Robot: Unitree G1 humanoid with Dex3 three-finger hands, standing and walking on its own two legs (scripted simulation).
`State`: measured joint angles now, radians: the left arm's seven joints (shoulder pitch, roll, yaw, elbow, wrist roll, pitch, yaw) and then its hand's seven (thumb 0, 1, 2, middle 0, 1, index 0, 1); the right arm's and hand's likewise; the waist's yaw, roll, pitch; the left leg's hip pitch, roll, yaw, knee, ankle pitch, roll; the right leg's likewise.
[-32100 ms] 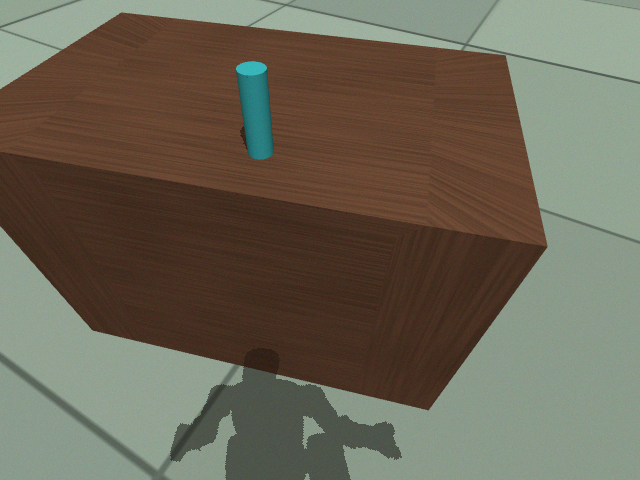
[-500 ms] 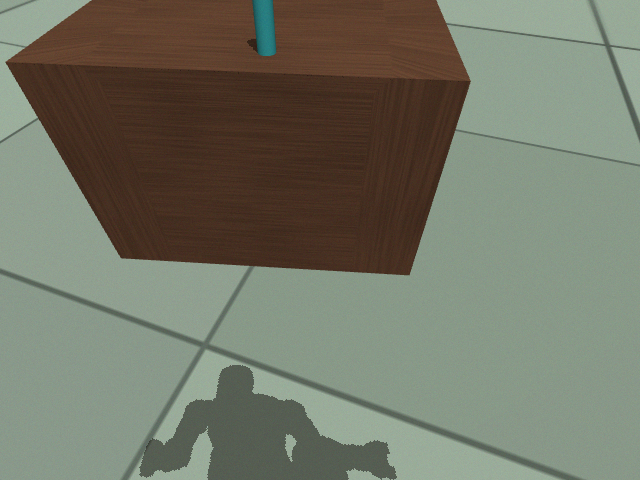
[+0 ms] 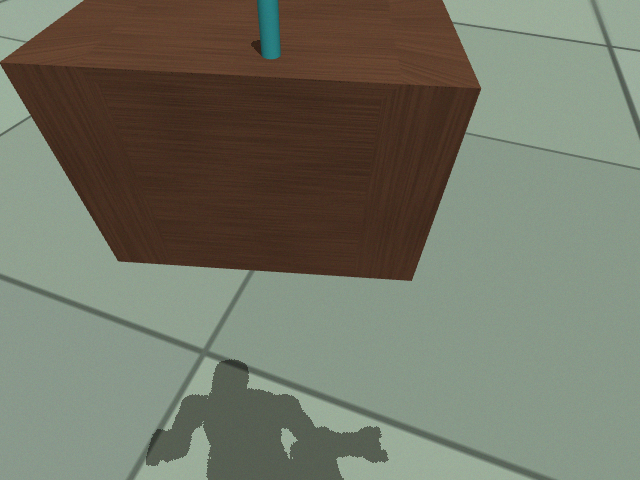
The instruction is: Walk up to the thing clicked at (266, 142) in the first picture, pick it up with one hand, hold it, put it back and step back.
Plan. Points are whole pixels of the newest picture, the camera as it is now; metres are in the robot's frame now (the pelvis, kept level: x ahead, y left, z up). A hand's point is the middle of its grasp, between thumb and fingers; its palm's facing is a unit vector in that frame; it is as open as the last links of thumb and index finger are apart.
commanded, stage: step back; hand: left
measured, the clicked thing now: (268, 20) +1.08 +0.13 +0.11
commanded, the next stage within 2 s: stand in 0.20 s
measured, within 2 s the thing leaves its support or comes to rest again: neither
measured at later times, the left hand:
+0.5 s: hand out of the picture +0.11 +0.25 -0.14, palm faces -0.03 -0.94 -0.33, open 7.3 cm
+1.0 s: hand out of the picture +0.05 +0.26 -0.14, palm faces -0.02 -0.94 -0.35, open 7.4 cm
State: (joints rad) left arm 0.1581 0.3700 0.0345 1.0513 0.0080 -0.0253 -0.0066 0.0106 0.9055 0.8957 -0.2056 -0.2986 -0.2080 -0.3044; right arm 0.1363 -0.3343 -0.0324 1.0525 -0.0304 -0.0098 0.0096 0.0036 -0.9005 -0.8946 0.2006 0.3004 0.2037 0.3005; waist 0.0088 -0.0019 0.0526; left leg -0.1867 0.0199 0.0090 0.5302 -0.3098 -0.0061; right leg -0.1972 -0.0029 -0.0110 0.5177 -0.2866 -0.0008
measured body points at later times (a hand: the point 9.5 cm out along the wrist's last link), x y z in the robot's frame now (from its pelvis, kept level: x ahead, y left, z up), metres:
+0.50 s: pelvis +0.00 +0.01 +0.01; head +0.02 +0.01 +0.46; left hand +0.11 +0.30 -0.12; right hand +0.10 -0.29 -0.11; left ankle -0.01 +0.12 -0.74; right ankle +0.00 -0.12 -0.73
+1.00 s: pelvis -0.02 +0.00 +0.01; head -0.01 +0.00 +0.46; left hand +0.05 +0.30 -0.12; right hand +0.06 -0.30 -0.12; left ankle -0.01 +0.12 -0.74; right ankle +0.00 -0.12 -0.74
